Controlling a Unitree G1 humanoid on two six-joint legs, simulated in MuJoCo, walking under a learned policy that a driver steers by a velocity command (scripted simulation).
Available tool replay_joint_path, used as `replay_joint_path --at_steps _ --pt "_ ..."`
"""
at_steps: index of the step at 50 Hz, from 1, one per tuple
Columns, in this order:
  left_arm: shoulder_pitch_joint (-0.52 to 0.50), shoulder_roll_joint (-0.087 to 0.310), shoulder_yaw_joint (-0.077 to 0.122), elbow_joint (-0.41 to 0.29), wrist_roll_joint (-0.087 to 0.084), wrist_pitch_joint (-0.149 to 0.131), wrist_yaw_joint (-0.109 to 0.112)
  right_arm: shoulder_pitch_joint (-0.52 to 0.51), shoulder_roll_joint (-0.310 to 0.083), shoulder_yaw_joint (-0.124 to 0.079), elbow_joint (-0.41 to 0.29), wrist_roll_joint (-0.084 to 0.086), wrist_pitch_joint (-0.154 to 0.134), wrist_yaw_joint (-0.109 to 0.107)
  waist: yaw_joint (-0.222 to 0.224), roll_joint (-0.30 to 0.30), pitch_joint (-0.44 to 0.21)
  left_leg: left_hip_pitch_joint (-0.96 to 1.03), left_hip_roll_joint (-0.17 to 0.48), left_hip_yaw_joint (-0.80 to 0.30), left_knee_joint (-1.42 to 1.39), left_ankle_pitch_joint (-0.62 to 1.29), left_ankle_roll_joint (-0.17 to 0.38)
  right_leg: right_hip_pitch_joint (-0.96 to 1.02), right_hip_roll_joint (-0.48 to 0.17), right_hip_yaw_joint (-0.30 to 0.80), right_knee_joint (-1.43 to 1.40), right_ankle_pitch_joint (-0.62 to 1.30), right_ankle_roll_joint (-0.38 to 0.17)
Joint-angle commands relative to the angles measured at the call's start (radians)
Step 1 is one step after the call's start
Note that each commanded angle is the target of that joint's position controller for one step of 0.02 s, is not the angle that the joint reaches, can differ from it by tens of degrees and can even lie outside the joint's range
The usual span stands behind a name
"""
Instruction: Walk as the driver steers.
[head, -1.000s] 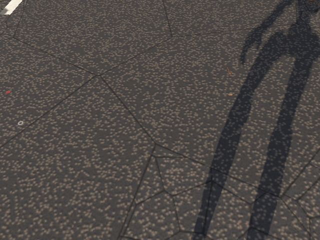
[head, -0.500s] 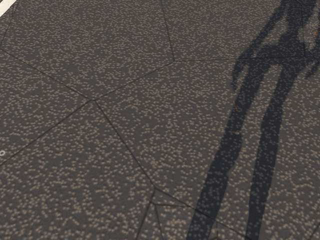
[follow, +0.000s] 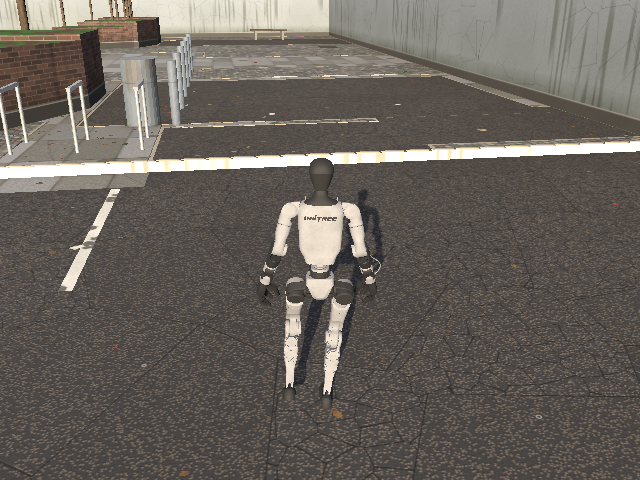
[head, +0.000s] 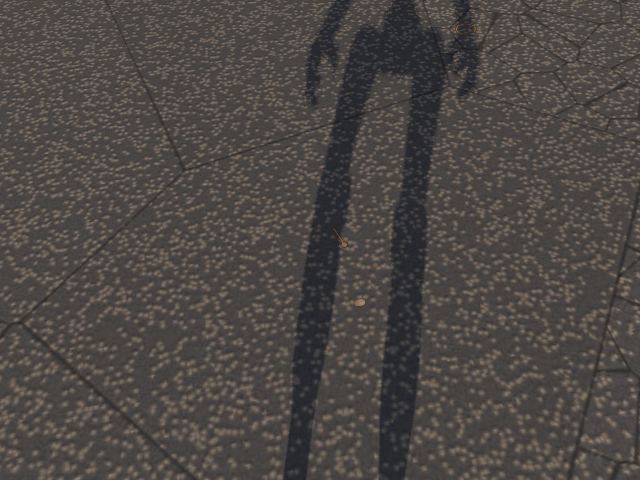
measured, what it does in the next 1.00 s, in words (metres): walks ahead: left foot, then right foot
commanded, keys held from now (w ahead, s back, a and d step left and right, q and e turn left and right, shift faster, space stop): w+e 0.14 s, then w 0.54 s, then w+q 0.32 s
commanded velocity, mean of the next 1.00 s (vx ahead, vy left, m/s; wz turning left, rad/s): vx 0.50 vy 0.00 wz -0.13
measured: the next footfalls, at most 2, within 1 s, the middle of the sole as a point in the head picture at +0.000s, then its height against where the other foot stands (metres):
left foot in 0.38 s outside the picture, level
right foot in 0.90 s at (402, 399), level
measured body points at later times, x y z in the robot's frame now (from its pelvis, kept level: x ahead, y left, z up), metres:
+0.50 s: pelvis +0.29 +0.04 +0.00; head +0.31 +0.05 +0.45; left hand +0.35 +0.31 -0.14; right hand +0.37 -0.24 -0.11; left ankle +0.36 +0.11 -0.74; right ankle +0.13 -0.04 -0.65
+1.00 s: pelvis +0.54 -0.04 +0.00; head +0.56 -0.06 +0.45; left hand +0.74 +0.18 -0.10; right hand +0.49 -0.30 -0.15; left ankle +0.41 +0.09 -0.66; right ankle +0.59 -0.13 -0.74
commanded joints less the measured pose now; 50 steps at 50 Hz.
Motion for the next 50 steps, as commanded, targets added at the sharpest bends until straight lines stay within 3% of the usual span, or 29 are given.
replay_joint_path --at_steps 1,7,13,15,16,18,19,20,21,22,23,24,26,29,33,36,39,42,44,45,46,47,48,49,50 --pt "0.036 0.127 0.025 -0.048 -0.009 -0.036 0.003 0.077 -0.084 -0.021 -0.044 -0.014 0.030 0.006 -0.031 -0.009 -0.064 -0.088 0.024 -0.008 -0.079 0.049 -0.032 0.076 -0.262 0.295 -0.222 0.339 -0.151" --pt "0.164 0.145 0.029 -0.036 -0.005 -0.034 0.004 -0.159 -0.093 -0.019 -0.131 -0.007 0.038 0.013 0.054 -0.061 -0.024 -0.232 0.008 -0.004 -0.335 0.258 -0.060 0.160 -0.234 0.331 -0.233 0.288 -0.097" --pt "0.254 0.125 0.014 -0.010 0.009 -0.040 0.019 -0.297 -0.082 0.000 -0.182 0.001 0.018 0.029 0.111 -0.079 -0.013 -0.211 -0.039 0.026 -0.544 0.329 -0.014 0.300 -0.261 0.324 -0.186 0.445 -0.071" --pt "0.244 0.141 0.014 -0.008 0.014 -0.043 0.027 -0.285 -0.096 -0.002 -0.189 0.004 0.010 0.030 0.092 -0.089 -0.008 -0.145 -0.054 0.022 -0.604 0.294 0.020 0.324 -0.288 0.335 -0.162 0.512 -0.055" --pt "0.218 0.151 0.014 -0.012 0.015 -0.046 0.030 -0.237 -0.109 -0.006 -0.177 0.005 0.006 0.027 0.061 -0.095 -0.013 -0.065 -0.069 0.024 -0.640 0.260 0.040 0.312 -0.293 0.327 -0.136 0.576 -0.037" --pt "0.184 0.172 0.016 -0.012 0.018 -0.051 0.026 -0.037 -0.149 -0.027 -0.113 0.008 -0.005 0.010 -0.029 -0.082 -0.100 0.189 -0.131 0.050 -0.700 0.194 0.080 0.297 -0.257 0.287 0.066 0.802 -0.004" --pt "0.175 0.161 0.011 -0.014 0.014 -0.056 0.020 0.108 -0.177 -0.038 -0.078 0.001 -0.016 -0.003 -0.100 -0.045 -0.186 0.402 -0.071 -0.001 -0.733 0.210 0.111 0.203 -0.212 0.248 0.262 0.701 0.013" --pt "0.219 0.082 -0.010 -0.047 -0.005 -0.061 0.014 0.244 -0.262 -0.056 -0.072 -0.023 -0.020 -0.018 -0.118 0.091 -0.330 0.655 0.177 -0.325 -0.751 0.056 0.180 -0.004 -0.125 0.188 0.570 0.342 0.042" --pt "0.335 0.059 -0.011 -0.033 -0.017 -0.056 0.012 0.234 -0.308 -0.074 -0.047 -0.019 -0.006 -0.007 -0.051 0.282 -0.360 0.743 0.341 -0.735 -0.887 0.069 0.291 -0.250 0.022 0.137 0.798 -0.347 0.066" --pt "0.258 0.121 -0.004 -0.022 0.019 -0.047 0.018 0.144 -0.210 -0.055 -0.061 0.010 0.003 0.003 -0.027 0.091 -0.206 0.607 0.293 -0.687 -0.917 -0.059 0.269 -0.325 -0.057 0.187 0.850 -0.273 0.051" --pt "0.173 0.116 -0.005 -0.036 0.021 -0.048 0.008 0.066 -0.147 -0.040 -0.073 0.018 0.002 0.007 -0.018 0.017 -0.097 0.471 0.248 -0.521 -0.937 -0.036 0.250 -0.322 -0.094 0.178 0.813 -0.188 0.053" --pt "0.131 0.098 -0.010 -0.049 0.020 -0.047 0.002 0.033 -0.117 -0.031 -0.070 0.011 -0.002 0.009 -0.004 0.004 -0.058 0.401 0.196 -0.414 -0.964 0.050 0.223 -0.307 -0.126 0.162 0.765 -0.145 0.055" --pt "0.132 0.079 -0.016 -0.048 0.035 -0.030 -0.011 0.053 -0.098 -0.021 -0.037 0.015 -0.015 0.006 0.022 0.066 -0.045 0.334 0.132 -0.277 -0.994 0.213 0.196 -0.260 -0.156 0.137 0.703 -0.122 0.074" --pt "0.100 0.058 -0.024 -0.055 0.039 -0.017 -0.022 0.116 -0.113 -0.024 0.004 0.027 -0.036 0.011 0.029 0.071 -0.047 0.341 0.117 -0.201 -1.024 0.353 0.214 -0.297 -0.177 0.094 0.656 -0.087 0.099" --pt "-0.085 0.040 -0.039 -0.113 0.036 -0.016 -0.030 0.178 -0.113 -0.023 0.042 0.030 -0.033 0.012 -0.004 0.059 -0.001 0.369 0.083 -0.120 -1.071 0.408 0.212 -0.405 -0.222 0.035 0.483 0.045 0.134" --pt "-0.205 0.013 -0.055 -0.151 0.032 -0.022 -0.033 0.231 -0.116 -0.023 0.070 0.033 -0.032 0.011 -0.034 0.059 0.008 0.367 0.059 -0.089 -1.055 0.488 0.196 -0.353 -0.208 -0.001 0.301 0.135 0.146" --pt "-0.269 0.020 -0.059 -0.170 0.026 -0.027 -0.028 0.270 -0.137 -0.027 0.088 0.028 -0.025 0.005 -0.051 0.059 0.003 0.414 0.077 -0.114 -1.003 0.558 0.196 -0.307 -0.178 -0.008 0.195 0.154 0.147" --pt "-0.265 0.046 -0.052 -0.178 0.023 -0.040 -0.018 0.257 -0.157 -0.033 0.092 0.021 -0.017 -0.003 -0.029 0.066 -0.007 0.458 0.109 -0.163 -0.930 0.627 0.185 -0.236 -0.160 0.011 0.129 0.082 0.124" --pt "-0.117 0.077 -0.036 -0.134 0.027 -0.055 -0.005 0.224 -0.169 -0.038 0.088 0.023 -0.013 -0.005 0.046 0.052 -0.068 0.441 0.084 -0.157 -0.771 0.723 0.159 -0.030 -0.124 0.006 0.033 0.039 0.097" --pt "0.027 0.119 -0.019 -0.091 0.041 -0.069 0.008 0.221 -0.150 -0.034 0.082 0.029 -0.014 -0.002 0.101 0.005 -0.159 0.354 0.029 -0.119 -0.585 0.656 0.140 0.188 -0.169 0.047 0.000 0.051 0.067" --pt "0.196 0.206 0.001 -0.082 0.065 -0.076 0.024 0.215 -0.096 -0.021 0.036 0.034 -0.019 0.000 0.155 -0.120 -0.312 0.185 -0.044 -0.065 -0.293 0.317 0.121 0.422 -0.429 0.308 -0.020 -0.063 0.020" --pt "0.172 0.276 0.022 -0.084 0.057 -0.057 0.022 0.328 -0.023 -0.011 0.018 0.062 -0.009 -0.005 0.086 -0.319 -0.379 -0.104 -0.173 0.000 -0.048 -0.224 0.100 0.552 -0.619 0.680 -0.142 -0.154 -0.081" --pt "0.100 0.170 0.003 -0.101 0.033 -0.045 0.017 0.277 -0.128 -0.035 0.047 0.031 0.010 -0.012 0.072 -0.132 -0.254 -0.165 -0.099 -0.060 0.026 -0.168 0.110 0.427 -0.566 0.644 -0.169 -0.257 -0.065" --pt "0.022 0.097 -0.017 -0.111 0.027 -0.049 0.014 0.221 -0.119 -0.040 0.041 0.027 0.013 -0.001 0.046 -0.080 -0.129 -0.163 -0.064 -0.071 0.007 -0.073 0.108 0.298 -0.513 0.487 -0.197 -0.223 -0.039" --pt "-0.013 0.066 -0.024 -0.109 0.027 -0.055 0.011 0.198 -0.090 -0.036 0.038 0.028 0.016 0.006 0.026 -0.079 -0.077 -0.134 -0.036 -0.063 -0.022 -0.016 0.098 0.211 -0.467 0.368 -0.231 -0.110 -0.017"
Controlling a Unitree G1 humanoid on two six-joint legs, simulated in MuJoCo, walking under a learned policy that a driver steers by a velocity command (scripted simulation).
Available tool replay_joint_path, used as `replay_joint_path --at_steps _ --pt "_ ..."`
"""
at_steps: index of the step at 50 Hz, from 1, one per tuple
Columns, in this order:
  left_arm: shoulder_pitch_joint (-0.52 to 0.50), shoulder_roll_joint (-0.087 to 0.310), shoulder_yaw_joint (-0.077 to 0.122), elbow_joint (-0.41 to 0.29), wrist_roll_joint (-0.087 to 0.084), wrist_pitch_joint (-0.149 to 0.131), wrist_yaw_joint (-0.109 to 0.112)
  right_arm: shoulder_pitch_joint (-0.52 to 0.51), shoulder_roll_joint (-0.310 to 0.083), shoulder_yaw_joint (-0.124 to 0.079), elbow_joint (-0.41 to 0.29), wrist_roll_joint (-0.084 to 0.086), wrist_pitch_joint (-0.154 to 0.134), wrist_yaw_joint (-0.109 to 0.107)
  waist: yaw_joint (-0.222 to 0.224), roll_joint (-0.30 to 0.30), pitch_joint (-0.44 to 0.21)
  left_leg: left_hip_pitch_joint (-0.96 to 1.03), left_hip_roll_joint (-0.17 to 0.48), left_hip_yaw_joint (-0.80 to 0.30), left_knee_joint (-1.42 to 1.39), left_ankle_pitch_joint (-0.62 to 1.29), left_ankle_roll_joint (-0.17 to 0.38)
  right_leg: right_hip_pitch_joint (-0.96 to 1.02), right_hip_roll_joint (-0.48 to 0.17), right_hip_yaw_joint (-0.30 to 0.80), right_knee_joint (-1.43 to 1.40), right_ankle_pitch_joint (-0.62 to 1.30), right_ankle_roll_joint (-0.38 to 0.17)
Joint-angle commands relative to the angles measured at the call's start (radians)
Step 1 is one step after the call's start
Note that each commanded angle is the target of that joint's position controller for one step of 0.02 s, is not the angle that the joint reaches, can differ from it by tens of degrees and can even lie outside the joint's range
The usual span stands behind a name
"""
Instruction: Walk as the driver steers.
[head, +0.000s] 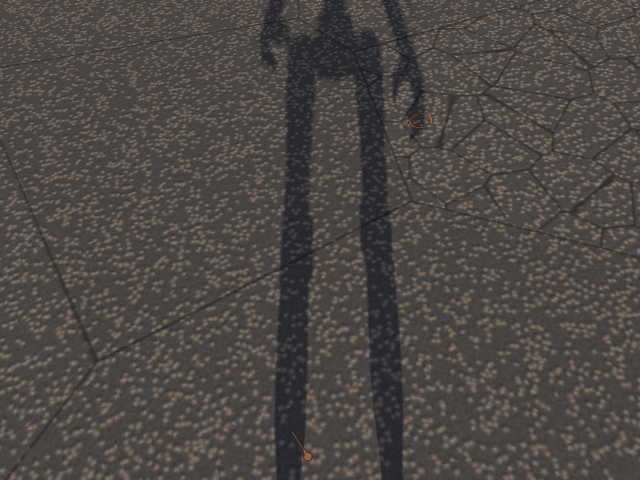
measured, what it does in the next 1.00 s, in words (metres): walks ahead, turning left: left foot, then right foot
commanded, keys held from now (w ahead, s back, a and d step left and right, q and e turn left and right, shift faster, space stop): w+q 0.74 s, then w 0.26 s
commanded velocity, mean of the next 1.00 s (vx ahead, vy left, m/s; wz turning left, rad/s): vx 0.50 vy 0.00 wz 0.49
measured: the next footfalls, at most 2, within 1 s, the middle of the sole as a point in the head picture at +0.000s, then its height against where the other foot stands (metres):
left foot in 0.46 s outside the picture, level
right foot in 1.00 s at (268, 378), level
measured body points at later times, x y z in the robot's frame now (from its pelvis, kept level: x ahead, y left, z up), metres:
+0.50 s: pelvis +0.24 +0.05 -0.02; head +0.28 +0.07 +0.43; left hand +0.15 +0.30 -0.16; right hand +0.50 -0.12 -0.12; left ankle +0.31 +0.13 -0.73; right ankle +0.09 -0.09 -0.68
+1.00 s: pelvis +0.51 +0.13 -0.01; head +0.54 +0.15 +0.44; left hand +0.59 +0.44 -0.10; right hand +0.61 -0.13 -0.14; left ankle +0.31 +0.13 -0.73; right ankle +0.67 +0.11 -0.74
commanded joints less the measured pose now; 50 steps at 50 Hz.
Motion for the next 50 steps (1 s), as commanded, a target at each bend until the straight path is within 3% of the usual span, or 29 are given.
replay_joint_path --at_steps 1,2,6,12,17,20,21,22,23,24,25,26,27,28,30,32,34,37,42,45,47,48,49,50 --pt "0.143 0.093 0.032 0.001 -0.011 -0.010 0.008 -0.008 -0.077 -0.026 -0.064 -0.016 0.008 0.013 0.067 -0.103 -0.030 -0.322 0.104 -0.032 0.131 0.097 -0.002 0.271 -0.296 0.320 -0.341 -0.037 -0.085" --pt "0.145 0.087 0.031 0.012 -0.015 -0.018 0.011 0.000 -0.066 -0.025 -0.064 -0.025 0.022 0.022 0.049 -0.119 -0.023 -0.301 0.112 -0.025 0.126 0.116 -0.014 0.239 -0.271 0.255 -0.355 0.018 -0.071" --pt "0.201 0.104 0.042 0.043 -0.028 -0.044 0.012 -0.091 -0.047 -0.026 -0.103 -0.028 0.047 0.042 0.040 -0.095 -0.015 -0.380 0.126 -0.007 0.114 0.224 -0.037 0.255 -0.263 0.118 -0.389 0.169 -0.081" --pt "0.263 0.108 0.046 0.083 -0.020 -0.039 0.013 -0.296 -0.030 -0.009 -0.179 -0.027 0.045 0.063 0.071 -0.087 0.037 -0.424 0.122 0.050 -0.149 0.408 -0.050 0.289 -0.235 -0.046 -0.392 0.271 -0.077" --pt "0.338 0.142 0.056 0.121 -0.018 -0.023 0.023 -0.426 -0.036 0.001 -0.238 -0.036 0.041 0.074 0.106 -0.084 0.061 -0.381 0.093 0.137 -0.331 0.353 0.005 0.415 -0.276 -0.120 -0.338 0.416 -0.064" --pt "0.334 0.179 0.064 0.130 -0.015 -0.003 0.031 -0.377 -0.056 -0.010 -0.236 -0.040 0.042 0.064 0.070 -0.114 0.010 -0.253 0.010 0.194 -0.373 0.200 0.064 0.480 -0.283 -0.173 -0.160 0.822 -0.047" --pt "0.331 0.196 0.069 0.130 -0.015 0.008 0.031 -0.303 -0.072 -0.020 -0.217 -0.039 0.038 0.058 0.037 -0.119 -0.036 -0.169 -0.028 0.202 -0.391 0.152 0.089 0.487 -0.283 -0.182 -0.030 0.923 -0.046" --pt "0.324 0.206 0.071 0.126 -0.018 0.018 0.030 -0.179 -0.093 -0.035 -0.180 -0.042 0.028 0.048 -0.016 -0.102 -0.110 -0.015 -0.063 0.193 -0.453 0.158 0.117 0.439 -0.275 -0.192 0.162 0.883 -0.036" --pt "0.308 0.196 0.067 0.103 -0.018 0.021 0.027 -0.011 -0.157 -0.063 -0.129 -0.054 0.021 0.032 -0.093 -0.026 -0.206 0.243 0.005 0.058 -0.525 0.134 0.164 0.251 -0.250 -0.199 0.443 0.632 -0.001" --pt "0.340 0.067 0.041 0.028 -0.026 0.012 0.006 -0.020 -0.285 -0.093 -0.139 -0.049 0.024 0.018 -0.024 0.220 -0.279 0.560 0.321 -0.456 -0.574 0.113 0.303 -0.216 -0.071 -0.176 0.805 -0.271 0.065" --pt "0.216 0.149 0.057 -0.012 -0.017 0.000 0.001 0.015 -0.294 -0.096 -0.159 -0.018 0.037 0.015 -0.073 0.088 -0.326 0.579 0.380 -0.726 -0.712 0.149 0.343 -0.357 0.006 0.060 0.926 -0.357 0.075" --pt "0.141 0.140 0.054 -0.037 -0.026 -0.012 -0.004 -0.031 -0.268 -0.089 -0.141 -0.013 0.041 0.006 -0.051 0.033 -0.179 0.486 0.357 -0.545 -0.727 0.235 0.312 -0.431 -0.059 0.104 0.896 -0.244 0.062" --pt "0.157 0.130 0.047 -0.028 -0.030 -0.023 -0.003 -0.078 -0.209 -0.074 -0.139 -0.006 0.037 0.002 -0.006 -0.012 -0.089 0.343 0.317 -0.437 -0.738 0.354 0.271 -0.382 -0.096 0.100 0.793 -0.165 0.057" --pt "0.172 0.128 0.049 -0.014 -0.021 -0.019 0.000 -0.126 -0.173 -0.064 -0.144 -0.004 0.029 -0.001 0.038 -0.035 -0.045 0.241 0.259 -0.352 -0.749 0.455 0.231 -0.316 -0.118 0.104 0.716 -0.145 0.061" --pt "0.218 0.121 0.049 -0.005 0.007 0.019 -0.003 -0.163 -0.136 -0.049 -0.153 0.005 0.011 -0.001 0.087 -0.015 -0.058 0.140 0.195 -0.263 -0.768 0.567 0.211 -0.205 -0.127 0.109 0.643 -0.139 0.084" --pt "0.205 0.103 0.046 -0.017 0.011 0.043 -0.011 -0.132 -0.154 -0.052 -0.144 0.009 -0.007 0.004 0.095 -0.012 -0.059 0.108 0.165 -0.233 -0.781 0.606 0.212 -0.204 -0.120 0.093 0.585 -0.118 0.104" --pt "0.132 0.097 0.044 -0.044 0.009 0.051 -0.014 -0.091 -0.174 -0.056 -0.137 0.004 -0.011 0.005 0.075 0.002 -0.034 0.095 0.147 -0.233 -0.803 0.559 0.199 -0.249 -0.117 0.082 0.508 -0.047 0.117" --pt "0.003 0.104 0.041 -0.087 0.005 0.052 -0.015 -0.023 -0.172 -0.056 -0.127 0.003 -0.009 0.005 0.027 0.027 -0.002 0.138 0.136 -0.259 -0.812 0.517 0.173 -0.324 -0.107 0.086 0.368 0.063 0.126" --pt "-0.128 0.090 0.026 -0.127 -0.002 0.038 -0.029 0.069 -0.155 -0.045 -0.099 -0.003 -0.015 -0.004 -0.031 0.044 0.003 0.260 0.147 -0.241 -0.779 0.634 0.139 -0.325 -0.072 0.067 0.171 0.181 0.096" --pt "-0.170 0.098 0.023 -0.150 -0.008 0.026 -0.033 0.092 -0.164 -0.041 -0.086 -0.012 -0.018 -0.014 -0.038 0.054 0.017 0.314 0.180 -0.255 -0.751 0.713 0.126 -0.277 -0.045 0.059 0.085 0.160 0.058" --pt "-0.100 0.118 0.030 -0.136 -0.009 0.018 -0.029 0.053 -0.183 -0.042 -0.088 -0.014 -0.021 -0.020 0.010 0.065 0.013 0.304 0.193 -0.246 -0.709 0.821 0.096 -0.147 -0.018 0.057 0.022 0.097 0.021" --pt "-0.022 0.138 0.039 -0.111 -0.011 0.015 -0.021 0.035 -0.195 -0.043 -0.088 -0.015 -0.024 -0.021 0.045 0.070 -0.018 0.298 0.185 -0.232 -0.636 0.961 0.080 -0.036 0.015 0.045 0.006 0.047 0.003" --pt "0.111 0.155 0.050 -0.068 -0.012 0.007 -0.010 0.022 -0.200 -0.043 -0.084 -0.017 -0.025 -0.017 0.108 0.044 -0.084 0.285 0.148 -0.198 -0.480 1.036 0.063 0.120 0.042 0.028 -0.049 0.046 -0.019" --pt "0.261 0.192 0.063 -0.035 0.000 -0.003 0.004 0.018 -0.179 -0.036 -0.091 -0.013 -0.030 -0.012 0.175 0.005 -0.179 0.166 0.103 -0.165 -0.265 0.886 0.047 0.347 -0.051 0.117 -0.067 0.029 -0.056"
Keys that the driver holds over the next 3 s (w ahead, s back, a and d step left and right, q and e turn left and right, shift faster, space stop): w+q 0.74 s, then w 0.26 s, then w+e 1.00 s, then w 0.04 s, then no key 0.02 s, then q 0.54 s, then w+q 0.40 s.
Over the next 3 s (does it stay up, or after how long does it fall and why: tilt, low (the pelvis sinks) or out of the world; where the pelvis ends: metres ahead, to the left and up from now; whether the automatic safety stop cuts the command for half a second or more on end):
stays up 1.26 0.31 0.01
